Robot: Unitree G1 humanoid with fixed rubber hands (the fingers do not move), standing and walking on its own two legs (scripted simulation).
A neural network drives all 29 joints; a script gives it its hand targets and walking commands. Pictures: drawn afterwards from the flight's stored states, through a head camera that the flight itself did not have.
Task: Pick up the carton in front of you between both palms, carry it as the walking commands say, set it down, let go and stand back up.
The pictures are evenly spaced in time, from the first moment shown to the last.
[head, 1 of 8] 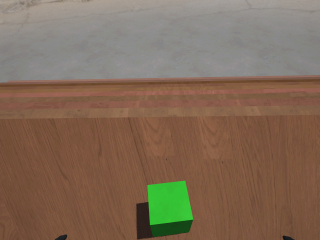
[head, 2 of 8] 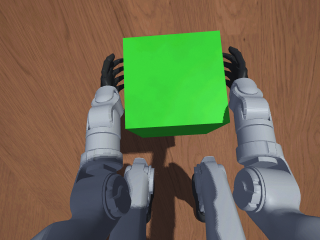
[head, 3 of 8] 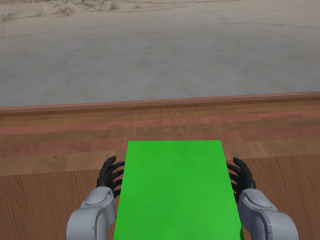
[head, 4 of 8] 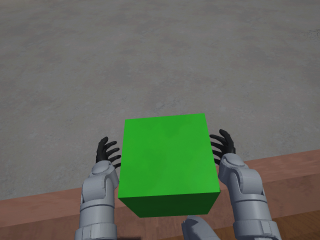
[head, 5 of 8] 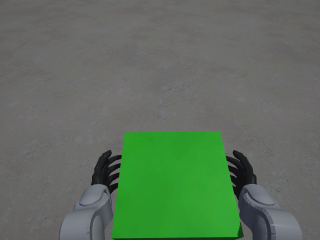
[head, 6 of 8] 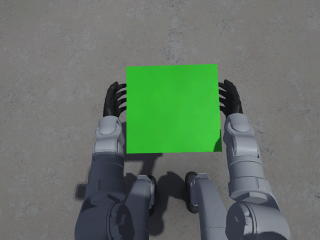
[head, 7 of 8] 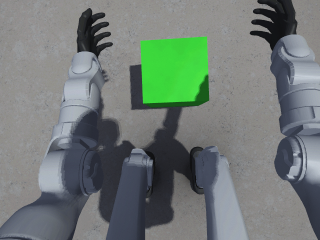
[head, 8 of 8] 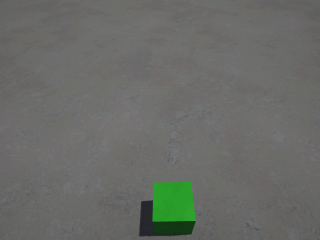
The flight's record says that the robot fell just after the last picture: no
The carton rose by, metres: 0.69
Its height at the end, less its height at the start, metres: -1.50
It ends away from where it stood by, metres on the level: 5.98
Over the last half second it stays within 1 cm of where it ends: yes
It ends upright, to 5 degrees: yes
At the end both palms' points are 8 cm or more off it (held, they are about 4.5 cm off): yes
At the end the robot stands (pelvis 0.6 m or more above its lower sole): yes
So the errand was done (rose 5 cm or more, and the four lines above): yes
